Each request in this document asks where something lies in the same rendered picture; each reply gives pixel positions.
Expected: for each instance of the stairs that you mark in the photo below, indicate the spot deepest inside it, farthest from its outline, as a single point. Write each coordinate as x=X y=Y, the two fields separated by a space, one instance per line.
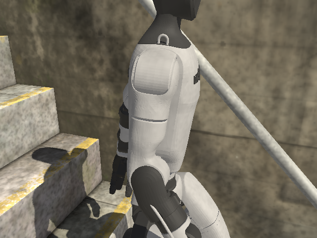
x=50 y=182

